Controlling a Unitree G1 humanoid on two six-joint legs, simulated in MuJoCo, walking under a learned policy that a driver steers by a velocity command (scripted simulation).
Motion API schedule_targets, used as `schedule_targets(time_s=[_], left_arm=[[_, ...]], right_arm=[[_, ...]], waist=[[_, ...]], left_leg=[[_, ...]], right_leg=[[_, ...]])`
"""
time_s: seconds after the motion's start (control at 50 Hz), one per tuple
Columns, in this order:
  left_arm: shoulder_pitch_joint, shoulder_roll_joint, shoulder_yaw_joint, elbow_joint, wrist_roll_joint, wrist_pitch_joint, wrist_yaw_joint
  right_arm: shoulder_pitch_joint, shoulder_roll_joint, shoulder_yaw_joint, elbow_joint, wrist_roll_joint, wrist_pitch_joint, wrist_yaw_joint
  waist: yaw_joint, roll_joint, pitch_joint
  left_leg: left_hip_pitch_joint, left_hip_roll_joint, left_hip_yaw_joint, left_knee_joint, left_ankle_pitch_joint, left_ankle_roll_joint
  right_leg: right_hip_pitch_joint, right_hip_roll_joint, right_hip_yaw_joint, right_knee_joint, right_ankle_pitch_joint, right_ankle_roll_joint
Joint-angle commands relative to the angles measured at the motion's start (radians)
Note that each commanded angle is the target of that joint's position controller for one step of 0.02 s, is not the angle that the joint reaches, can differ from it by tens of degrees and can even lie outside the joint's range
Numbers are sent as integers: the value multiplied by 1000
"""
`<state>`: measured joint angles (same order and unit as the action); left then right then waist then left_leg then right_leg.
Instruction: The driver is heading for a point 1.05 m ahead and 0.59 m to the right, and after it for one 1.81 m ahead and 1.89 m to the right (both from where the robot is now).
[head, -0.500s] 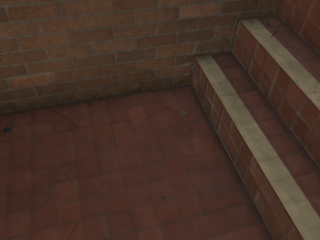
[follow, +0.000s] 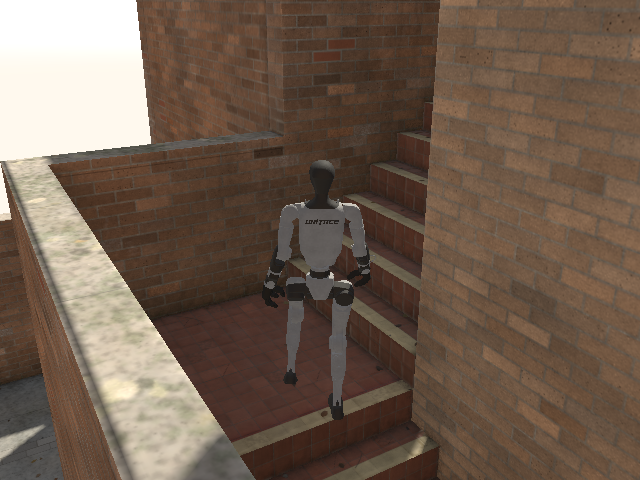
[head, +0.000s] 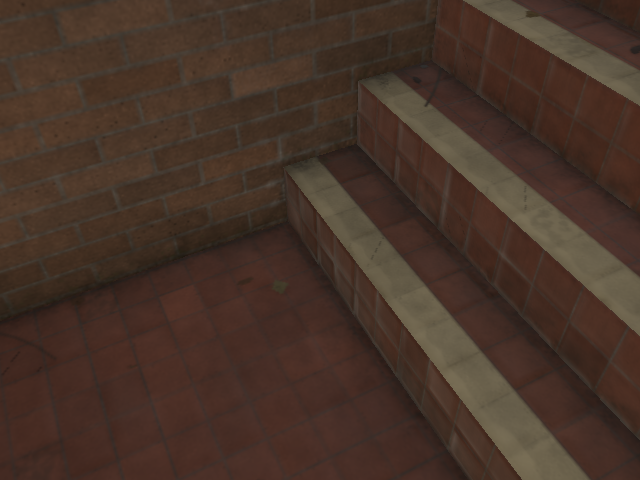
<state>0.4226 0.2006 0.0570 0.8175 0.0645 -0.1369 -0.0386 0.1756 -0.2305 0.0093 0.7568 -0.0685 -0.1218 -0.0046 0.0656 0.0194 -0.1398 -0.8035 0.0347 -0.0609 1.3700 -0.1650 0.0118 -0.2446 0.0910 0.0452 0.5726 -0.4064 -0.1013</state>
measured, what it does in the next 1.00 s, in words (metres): walks ahead, turning right: left foot, then right foot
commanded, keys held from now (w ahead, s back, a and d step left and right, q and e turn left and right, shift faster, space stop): w+e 1.00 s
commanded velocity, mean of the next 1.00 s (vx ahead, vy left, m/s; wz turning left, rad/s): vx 0.49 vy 0.00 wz -0.60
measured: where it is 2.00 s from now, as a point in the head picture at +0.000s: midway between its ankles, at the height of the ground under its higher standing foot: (490, 422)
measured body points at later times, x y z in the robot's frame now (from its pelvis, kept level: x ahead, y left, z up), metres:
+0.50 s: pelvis +0.27 +0.01 +0.02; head +0.27 +0.01 +0.47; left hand +0.53 +0.16 -0.08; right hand +0.21 -0.21 -0.13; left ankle +0.24 +0.13 -0.73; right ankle +0.33 -0.14 -0.64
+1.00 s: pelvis +0.46 -0.07 +0.01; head +0.47 -0.10 +0.46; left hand +0.64 +0.14 -0.11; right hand +0.52 -0.35 -0.08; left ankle +0.59 -0.01 -0.63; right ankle +0.40 -0.13 -0.73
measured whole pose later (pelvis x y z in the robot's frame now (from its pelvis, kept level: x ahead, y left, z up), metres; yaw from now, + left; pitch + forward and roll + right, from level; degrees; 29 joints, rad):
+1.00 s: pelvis +0.46 -0.07 +0.01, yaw -36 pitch +4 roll -1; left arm 0.37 0.23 0.08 0.84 0.02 -0.04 0.05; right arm 0.07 -0.16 0.01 0.63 -0.05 -0.01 0.00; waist 0.05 0.04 -0.02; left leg -0.79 0.09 0.03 1.21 -0.25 -0.04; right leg -0.27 0.14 0.12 0.45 -0.24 -0.08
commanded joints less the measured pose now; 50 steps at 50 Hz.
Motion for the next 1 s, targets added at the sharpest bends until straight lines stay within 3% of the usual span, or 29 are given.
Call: schedule_targets(time_s=[0.02, 0.06, 0.14, 0.18, 0.2, 0.22, 0.24, 0.26, 0.28, 0.3, 0.32, 0.36, 0.42, 0.46, 0.52, 0.54, 0.58, 0.62, 0.64, 0.66, 0.68, 0.7, 0.72, 0.74, 0.76, 0.8, 0.86, 0.94, 1.0], left_arm=[[-142, 82, -5, -94, 8, -8, -4], [-99, 106, 3, -76, 0, -5, -23], [-40, 142, 10, -15, -41, -13, -61], [-56, 157, 16, 1, -36, -13, -54], [-48, 154, 18, 8, -23, -10, -49], [-25, 97, 2, 7, -5, -8, -49], [96, -21, -33, -17, 13, -14, -37], [84, -32, -42, -38, 5, -21, -42], [-142, 71, -2, -62, -23, -17, -50], [-223, 61, 0, -60, -41, -12, -38], [-205, 48, -4, -40, -26, -5, -25], [-240, -4, -20, -44, 9, 9, -27], [-290, -19, -24, -54, -11, 25, -42], [-288, -23, -28, -29, -13, 32, -59], [-329, 6, -28, -25, -12, 54, -64], [-336, 2, -19, -57, -60, 77, -17], [-325, 40, -7, -48, -41, 86, 33], [-188, 60, 14, -11, -32, 79, 51], [-73, 79, 29, 24, -27, 69, 55], [42, 138, 52, 46, -9, 60, 61], [-21, 246, 72, 25, -15, 68, 65], [16, 303, 90, -23, -44, 84, 65], [-51, 258, 85, -39, -41, 95, 70], [-117, 193, 68, -38, -59, 100, 74], [-146, 146, 50, -33, -69, 97, 77], [-185, 113, 35, -49, -60, 88, 77], [-134, 163, 47, -36, -45, 68, 74], [-80, 166, 51, -38, -50, 77, 89], [-128, 137, 52, -76, -34, 91, 95]], right_arm=[[-152, -68, -20, -100, 1, -2, 13], [-215, -29, -7, -117, 19, 11, 31], [-306, -28, -12, -147, 16, 50, 38], [-294, -49, -21, -148, 32, 40, 19], [-230, -78, -36, -137, 58, 23, 6], [-87, -92, -46, -99, 65, 0, -9], [116, -116, -39, -58, 39, -13, -18], [338, -107, -37, 5, 32, -10, -22], [353, -123, -58, 48, 9, -11, -37], [226, -121, -52, 45, 26, -6, -39], [143, -37, -30, 34, 34, -5, -40], [78, 75, -8, 36, 42, -3, -33], [-11, 44, -30, 34, 33, -18, -37], [-29, 9, -41, 37, 3, -26, -25], [39, -73, -61, 72, 3, -25, -4], [156, -124, -87, 124, 63, -33, -5], [184, -94, -77, 146, 69, -32, -10], [160, -132, -90, 144, 67, -5, -13], [140, -144, -94, 126, 76, 13, -8], [90, -137, -95, 99, 70, 23, -7], [126, -15, -77, 69, 38, 29, -7], [184, -21, -68, 17, 47, 23, 10], [82, -31, -64, -6, 31, 21, 17], [26, -26, -63, -30, 14, 19, 19], [-8, -19, -59, -52, -3, 28, 17], [47, -10, -52, -58, -4, 64, 17], [31, -6, -43, -105, 0, 86, 12], [-114, 17, -18, -193, 5, 106, 4], [-111, 47, 3, -208, 45, 106, -12]], waist=[[-49, -84, 98], [-27, -73, 108], [-32, -109, 159], [-49, -115, 116], [-79, -88, 63], [-127, -20, -77], [-123, 161, -334], [-209, 331, -417], [-271, 144, -76], [-212, 104, 58], [-153, 31, 37], [-93, 21, 36], [-50, 5, 52], [-28, -6, 65], [-43, 51, 79], [-41, 53, 134], [-47, 75, 133], [10, 80, 74], [54, 48, 29], [114, 1, 33], [-12, -229, 89], [19, -213, -153], [9, -80, -65], [-29, -44, 57], [-61, -11, 95], [-109, -12, 82], [-113, 4, 45], [-56, -52, 43], [-53, -139, 22]], left_leg=[[-134, 26, 17, -119, 156, -21], [93, 6, 86, -398, 143, -46], [228, -6, 96, -683, 81, -31], [288, -34, 115, -780, 86, 3], [434, -52, 138, -836, 153, 39], [735, -2, 100, -788, 214, 114], [1197, 205, -134, -731, 449, 321], [1458, 403, -549, -911, 221, 472], [1176, 379, -534, -1030, -114, 333], [901, 377, -398, -1073, -252, 262], [761, 359, -299, -1108, -109, 241], [663, 313, -140, -1179, 113, 239], [616, 265, 59, -1239, 327, 247], [560, 209, 205, -1248, 384, 212], [551, 209, 274, -1229, 524, 203], [578, 195, 329, -1189, 372, 103], [629, 215, 334, -1073, 606, 92], [672, 210, 362, -806, 775, 74], [635, 184, 363, -599, 726, 51], [442, 166, 328, -321, 384, 16], [135, 39, 294, 78, -358, -35], [47, -4, 80, 202, -318, -49], [-30, 22, 47, 266, -230, -62], [-62, 54, 43, 234, -165, -59], [-45, 70, 38, 231, -154, -60], [51, 66, 54, 253, -148, -67], [18, 56, 72, 216, -130, -60], [-36, 64, 96, -35, -100, -56], [213, 31, 114, -361, -38, -32]], right_leg=[[-62, -237, 309, -279, 224, -220], [-159, -185, 212, -300, 333, -189], [-57, -276, 296, -270, 439, -177], [67, -293, 311, -205, 679, -153], [87, -256, 279, -128, 833, -115], [1, -165, 210, 84, 868, -46], [-238, -26, 168, 390, 520, 28], [-588, 95, 104, 738, -189, 80], [-792, -7, 108, 929, -67, 43], [-779, -93, 74, 971, 63, 13], [-665, -148, 74, 908, 151, 8], [-550, -194, 62, 842, 140, 16], [-537, -219, 35, 719, 165, 42], [-460, -224, -18, 501, 339, 42], [-294, -179, -80, 338, 374, 42], [-246, -158, -105, 237, 372, 55], [-175, -104, -155, 214, 323, 26], [-29, -13, -212, 122, 256, -10], [99, 33, -221, 23, 261, -32], [251, -41, -84, -53, 298, -56], [307, -275, 276, 6, 851, -119], [420, -429, 611, -193, 765, -317], [325, -416, 624, -274, 404, -341], [172, -376, 527, -291, 253, -302], [64, -330, 468, -283, 302, -266], [-96, -269, 335, -252, 506, -236], [-89, -224, 284, -212, 655, -221], [33, -205, 311, -219, 593, -178], [-20, -174, 239, -219, 704, -139]])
